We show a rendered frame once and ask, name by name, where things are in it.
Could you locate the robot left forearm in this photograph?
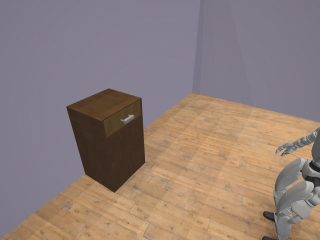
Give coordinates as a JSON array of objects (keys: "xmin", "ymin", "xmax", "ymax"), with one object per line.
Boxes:
[{"xmin": 303, "ymin": 186, "xmax": 320, "ymax": 208}]

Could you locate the drawer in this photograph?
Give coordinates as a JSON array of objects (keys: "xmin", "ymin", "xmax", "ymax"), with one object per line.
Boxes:
[{"xmin": 103, "ymin": 100, "xmax": 141, "ymax": 138}]

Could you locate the left robot shin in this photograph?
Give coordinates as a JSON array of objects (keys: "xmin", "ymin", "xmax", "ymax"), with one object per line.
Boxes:
[{"xmin": 274, "ymin": 212, "xmax": 291, "ymax": 240}]

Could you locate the right robot hand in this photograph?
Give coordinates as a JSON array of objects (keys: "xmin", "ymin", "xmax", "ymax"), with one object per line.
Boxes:
[{"xmin": 275, "ymin": 142, "xmax": 297, "ymax": 157}]

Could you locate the cabinet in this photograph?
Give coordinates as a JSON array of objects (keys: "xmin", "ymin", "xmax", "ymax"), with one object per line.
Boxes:
[{"xmin": 66, "ymin": 88, "xmax": 145, "ymax": 193}]

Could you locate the robot right forearm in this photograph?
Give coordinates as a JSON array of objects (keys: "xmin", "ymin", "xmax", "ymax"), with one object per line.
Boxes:
[{"xmin": 293, "ymin": 129, "xmax": 317, "ymax": 148}]

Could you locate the right robot thigh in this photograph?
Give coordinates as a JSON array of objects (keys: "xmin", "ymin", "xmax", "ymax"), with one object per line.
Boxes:
[{"xmin": 275, "ymin": 157, "xmax": 308, "ymax": 198}]

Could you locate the left robot hand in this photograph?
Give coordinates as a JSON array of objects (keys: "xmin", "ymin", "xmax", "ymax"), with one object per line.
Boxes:
[{"xmin": 278, "ymin": 200, "xmax": 312, "ymax": 224}]

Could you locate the handle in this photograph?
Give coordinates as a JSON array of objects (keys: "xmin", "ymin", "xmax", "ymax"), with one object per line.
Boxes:
[{"xmin": 120, "ymin": 115, "xmax": 135, "ymax": 124}]

